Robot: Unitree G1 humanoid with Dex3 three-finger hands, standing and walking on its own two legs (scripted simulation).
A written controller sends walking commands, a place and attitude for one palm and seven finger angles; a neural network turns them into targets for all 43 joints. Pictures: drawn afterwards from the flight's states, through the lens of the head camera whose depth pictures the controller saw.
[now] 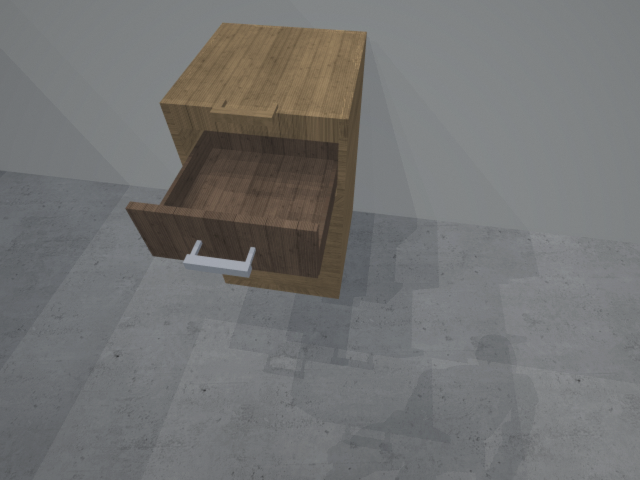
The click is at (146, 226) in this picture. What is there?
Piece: drawer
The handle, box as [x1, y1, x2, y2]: [183, 240, 255, 277]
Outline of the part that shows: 183,261 185,267 189,269 248,277 251,270 250,263 255,248 250,247 247,258 244,262 198,256 196,254 202,243 200,240 197,240 191,252 186,255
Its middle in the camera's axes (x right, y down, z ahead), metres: -0.21 +0.04 +0.79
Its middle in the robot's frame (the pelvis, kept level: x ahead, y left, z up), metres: +0.54 +0.24 -0.16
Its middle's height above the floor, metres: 0.62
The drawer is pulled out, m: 0.27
